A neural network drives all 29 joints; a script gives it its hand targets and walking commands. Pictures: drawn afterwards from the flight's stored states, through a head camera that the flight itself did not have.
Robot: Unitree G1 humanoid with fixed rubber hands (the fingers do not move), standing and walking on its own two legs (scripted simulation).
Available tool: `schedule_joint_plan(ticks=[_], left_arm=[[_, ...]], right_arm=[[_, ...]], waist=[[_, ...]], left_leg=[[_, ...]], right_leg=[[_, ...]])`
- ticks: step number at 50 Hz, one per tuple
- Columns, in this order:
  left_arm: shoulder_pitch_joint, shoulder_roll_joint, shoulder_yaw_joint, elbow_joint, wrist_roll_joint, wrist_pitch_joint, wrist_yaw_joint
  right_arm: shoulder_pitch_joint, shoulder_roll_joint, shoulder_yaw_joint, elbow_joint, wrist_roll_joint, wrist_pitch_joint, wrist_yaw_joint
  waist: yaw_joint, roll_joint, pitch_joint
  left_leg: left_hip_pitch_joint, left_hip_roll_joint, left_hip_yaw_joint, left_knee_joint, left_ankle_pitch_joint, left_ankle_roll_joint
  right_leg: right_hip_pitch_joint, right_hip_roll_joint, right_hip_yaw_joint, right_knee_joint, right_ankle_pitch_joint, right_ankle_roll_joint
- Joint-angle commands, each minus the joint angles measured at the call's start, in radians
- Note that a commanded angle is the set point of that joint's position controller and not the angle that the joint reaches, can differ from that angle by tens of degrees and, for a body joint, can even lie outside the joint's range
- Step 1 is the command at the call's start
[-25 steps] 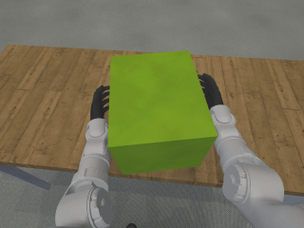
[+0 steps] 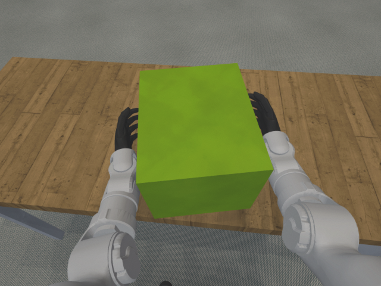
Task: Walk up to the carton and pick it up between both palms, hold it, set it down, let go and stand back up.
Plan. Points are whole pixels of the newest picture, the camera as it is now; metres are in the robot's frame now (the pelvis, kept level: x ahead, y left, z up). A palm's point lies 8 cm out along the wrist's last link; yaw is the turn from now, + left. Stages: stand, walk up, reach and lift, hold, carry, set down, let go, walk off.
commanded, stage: reach and lift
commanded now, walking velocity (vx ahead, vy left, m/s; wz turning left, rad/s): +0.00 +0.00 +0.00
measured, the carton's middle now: (195, 140) +0.41 +0.06 +0.03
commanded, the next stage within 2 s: none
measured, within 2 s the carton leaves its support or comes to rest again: leaves its support in 0.34 s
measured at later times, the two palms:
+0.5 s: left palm (123, 151) +0.36 +0.21 +0.04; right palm (270, 131) +0.43 -0.10 +0.07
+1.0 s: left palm (113, 139) +0.35 +0.21 +0.10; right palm (278, 123) +0.40 -0.10 +0.13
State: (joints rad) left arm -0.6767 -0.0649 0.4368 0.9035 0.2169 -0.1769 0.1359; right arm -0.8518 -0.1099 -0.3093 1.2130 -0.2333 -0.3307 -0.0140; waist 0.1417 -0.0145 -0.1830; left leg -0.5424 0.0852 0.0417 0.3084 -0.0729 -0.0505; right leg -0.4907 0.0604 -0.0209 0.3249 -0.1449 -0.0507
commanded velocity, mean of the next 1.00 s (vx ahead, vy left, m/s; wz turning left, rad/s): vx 0.00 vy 0.00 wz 0.00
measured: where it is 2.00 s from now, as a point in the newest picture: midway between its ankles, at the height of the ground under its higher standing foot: outside the picture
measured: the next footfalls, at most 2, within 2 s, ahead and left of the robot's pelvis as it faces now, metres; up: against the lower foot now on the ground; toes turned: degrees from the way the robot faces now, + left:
none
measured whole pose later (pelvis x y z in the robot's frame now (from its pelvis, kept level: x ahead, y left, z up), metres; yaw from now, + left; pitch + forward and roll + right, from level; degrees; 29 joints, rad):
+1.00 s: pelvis -0.02 +0.00 +0.00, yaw +4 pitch +9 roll +0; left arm -0.70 0.04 0.25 0.89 0.10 0.05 0.16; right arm -0.82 -0.10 -0.16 1.12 -0.01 -0.12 -0.08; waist 0.06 -0.05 -0.21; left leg -0.44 0.06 -0.02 0.36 -0.08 -0.05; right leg -0.38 0.04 -0.08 0.40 -0.19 -0.05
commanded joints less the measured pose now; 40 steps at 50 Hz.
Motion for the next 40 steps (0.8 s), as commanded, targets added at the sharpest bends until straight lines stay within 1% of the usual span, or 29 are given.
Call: schedule_joint_plan(ticks=[1, 3, 4, 6, 8, 10, 12, 14, 16, 19, 20, 21, 22, 24, 26, 27, 29, 32, 33, 34, 35, 36, 37, 38, 39, 40], left_arm=[[-0.579, -0.517, -0.316, -0.064, 0.027, -0.056, -0.100], [-0.578, -0.532, -0.338, -0.064, 0.019, -0.065, -0.103], [-0.583, -0.541, -0.341, -0.058, 0.017, -0.065, -0.103], [-0.585, -0.544, -0.354, -0.067, 0.011, -0.072, -0.102], [-0.611, -0.546, -0.363, -0.068, 0.000, -0.078, -0.104], [-0.607, -0.555, -0.376, -0.066, -0.009, -0.082, -0.104], [-0.617, -0.550, -0.370, -0.055, -0.003, -0.083, -0.103], [-0.637, -0.557, -0.389, -0.074, -0.012, -0.087, -0.102], [-0.628, -0.573, -0.398, -0.060, -0.013, -0.082, -0.099], [-0.669, -0.582, -0.424, -0.081, -0.030, -0.074, -0.091], [-0.682, -0.580, -0.433, -0.093, -0.038, -0.072, -0.090], [-0.689, -0.590, -0.445, -0.108, -0.049, -0.069, -0.088], [-0.695, -0.589, -0.452, -0.113, -0.049, -0.063, -0.085], [-0.732, -0.605, -0.479, -0.141, -0.071, -0.056, -0.083], [-0.750, -0.609, -0.492, -0.167, -0.085, -0.041, -0.082], [-0.775, -0.612, -0.500, -0.169, -0.089, -0.035, -0.080], [-0.805, -0.617, -0.525, -0.225, -0.105, -0.027, -0.075], [-0.837, -0.626, -0.542, -0.254, -0.119, -0.007, -0.068], [-0.840, -0.633, -0.553, -0.254, -0.121, 0.005, -0.068], [-0.852, -0.634, -0.559, -0.272, -0.128, 0.013, -0.069], [-0.860, -0.636, -0.559, -0.277, -0.130, 0.024, -0.069], [-0.882, -0.640, -0.565, -0.285, -0.137, 0.033, -0.070], [-0.886, -0.644, -0.576, -0.311, -0.142, 0.038, -0.072], [-0.899, -0.644, -0.577, -0.315, -0.148, 0.046, -0.074], [-0.902, -0.646, -0.574, -0.306, -0.138, 0.058, -0.077], [-0.921, -0.644, -0.570, -0.309, -0.141, 0.065, -0.078]], right_arm=[[-0.619, 0.531, 0.283, -0.121, -0.066, -0.111, 0.135], [-0.611, 0.546, 0.312, -0.121, -0.057, -0.121, 0.128], [-0.621, 0.534, 0.313, -0.117, -0.054, -0.125, 0.128], [-0.623, 0.547, 0.334, -0.122, -0.046, -0.135, 0.124], [-0.629, 0.546, 0.341, -0.116, -0.047, -0.141, 0.122], [-0.638, 0.545, 0.355, -0.123, -0.043, -0.148, 0.121], [-0.647, 0.549, 0.364, -0.117, -0.035, -0.152, 0.118], [-0.668, 0.545, 0.367, -0.123, -0.030, -0.160, 0.116], [-0.669, 0.548, 0.376, -0.128, -0.025, -0.164, 0.117], [-0.698, 0.547, 0.387, -0.146, -0.010, -0.158, 0.119], [-0.701, 0.552, 0.390, -0.157, -0.003, -0.158, 0.118], [-0.692, 0.554, 0.405, -0.158, 0.001, -0.152, 0.118], [-0.696, 0.553, 0.402, -0.157, 0.010, -0.144, 0.118], [-0.696, 0.572, 0.420, -0.174, 0.029, -0.128, 0.118], [-0.695, 0.578, 0.431, -0.187, 0.051, -0.104, 0.119], [-0.702, 0.576, 0.426, -0.193, 0.056, -0.094, 0.120], [-0.711, 0.590, 0.442, -0.222, 0.080, -0.078, 0.121], [-0.723, 0.606, 0.457, -0.266, 0.103, -0.044, 0.122], [-0.723, 0.615, 0.458, -0.286, 0.112, -0.032, 0.123], [-0.725, 0.625, 0.471, -0.304, 0.121, -0.020, 0.122], [-0.718, 0.624, 0.462, -0.301, 0.124, -0.004, 0.121], [-0.727, 0.631, 0.458, -0.299, 0.125, 0.011, 0.122], [-0.716, 0.641, 0.463, -0.314, 0.130, 0.018, 0.120], [-0.727, 0.649, 0.464, -0.329, 0.139, 0.028, 0.118], [-0.730, 0.657, 0.467, -0.333, 0.143, 0.042, 0.118], [-0.751, 0.655, 0.464, -0.342, 0.149, 0.049, 0.119]], waist=[[0.014, -0.065, -0.710], [0.012, -0.067, -0.724], [0.005, -0.050, -0.717], [0.014, -0.056, -0.734], [0.001, -0.062, -0.736], [0.004, -0.074, -0.750], [0.009, -0.073, -0.744], [0.001, -0.071, -0.750], [0.004, -0.068, -0.756], [-0.002, -0.054, -0.776], [0.002, -0.058, -0.789], [0.001, -0.055, -0.797], [-0.008, -0.047, -0.789], [-0.006, -0.046, -0.808], [-0.012, -0.030, -0.796], [-0.025, -0.019, -0.796], [-0.024, -0.015, -0.832], [-0.026, -0.008, -0.826], [-0.034, 0.006, -0.821], [-0.032, 0.001, -0.827], [-0.037, 0.008, -0.801], [-0.044, 0.008, -0.794], [-0.055, -0.003, -0.806], [-0.054, -0.006, -0.795], [-0.063, 0.000, -0.766], [-0.062, -0.005, -0.763]], left_leg=[[0.263, -0.051, 0.070, 0.064, 0.349, 0.037], [0.266, -0.050, 0.071, 0.067, 0.356, 0.037], [0.273, -0.046, 0.066, 0.068, 0.362, 0.035], [0.268, -0.047, 0.067, 0.076, 0.360, 0.034], [0.259, -0.045, 0.064, 0.072, 0.338, 0.036], [0.255, -0.044, 0.063, 0.076, 0.336, 0.035], [0.250, -0.047, 0.065, 0.075, 0.324, 0.037], [0.261, -0.043, 0.063, 0.079, 0.331, 0.035], [0.279, -0.041, 0.063, 0.082, 0.327, 0.037], [0.302, -0.043, 0.056, 0.090, 0.320, 0.034], [0.308, -0.045, 0.056, 0.093, 0.320, 0.034], [0.308, -0.043, 0.051, 0.096, 0.323, 0.034], [0.312, -0.047, 0.051, 0.094, 0.324, 0.032], [0.324, -0.046, 0.048, 0.100, 0.306, 0.035], [0.336, -0.049, 0.040, 0.099, 0.299, 0.032], [0.344, -0.049, 0.036, 0.103, 0.288, 0.029], [0.369, -0.051, 0.026, 0.109, 0.305, 0.027], [0.362, -0.061, 0.019, 0.110, 0.274, 0.028], [0.375, -0.064, 0.020, 0.111, 0.261, 0.029], [0.380, -0.066, 0.017, 0.111, 0.260, 0.029], [0.376, -0.068, 0.016, 0.109, 0.241, 0.030], [0.375, -0.070, 0.014, 0.106, 0.228, 0.030], [0.385, -0.070, 0.005, 0.109, 0.240, 0.029], [0.381, -0.073, 0.003, 0.108, 0.218, 0.033], [0.382, -0.076, 0.002, 0.100, 0.202, 0.035], [0.384, -0.078, -0.002, 0.100, 0.194, 0.035]], right_leg=[[0.418, -0.040, -0.031, 0.063, 0.563, 0.079], [0.432, -0.042, -0.029, 0.074, 0.605, 0.082], [0.415, -0.043, -0.033, 0.073, 0.589, 0.080], [0.418, -0.043, -0.030, 0.071, 0.601, 0.078], [0.420, -0.045, -0.029, 0.076, 0.604, 0.079], [0.417, -0.041, -0.030, 0.080, 0.607, 0.079], [0.416, -0.041, -0.031, 0.078, 0.592, 0.083], [0.399, -0.040, -0.035, 0.082, 0.581, 0.080], [0.369, -0.037, -0.037, 0.074, 0.557, 0.075], [0.341, -0.032, -0.044, 0.065, 0.487, 0.066], [0.340, -0.030, -0.041, 0.061, 0.493, 0.068], [0.342, -0.031, -0.040, 0.063, 0.486, 0.066], [0.333, -0.028, -0.046, 0.062, 0.475, 0.068], [0.321, -0.028, -0.043, 0.061, 0.450, 0.068], [0.303, -0.029, -0.040, 0.053, 0.417, 0.064], [0.297, -0.031, -0.039, 0.051, 0.396, 0.064], [0.295, -0.025, -0.042, 0.053, 0.393, 0.063], [0.293, -0.028, -0.035, 0.052, 0.352, 0.072], [0.279, -0.028, -0.035, 0.051, 0.318, 0.070], [0.290, -0.026, -0.033, 0.051, 0.314, 0.071], [0.282, -0.030, -0.034, 0.046, 0.286, 0.072], [0.284, -0.033, -0.032, 0.044, 0.267, 0.074], [0.298, -0.032, -0.034, 0.046, 0.275, 0.075], [0.298, -0.036, -0.029, 0.046, 0.261, 0.077], [0.297, -0.040, -0.028, 0.043, 0.242, 0.079], [0.304, -0.037, -0.027, 0.044, 0.238, 0.081]])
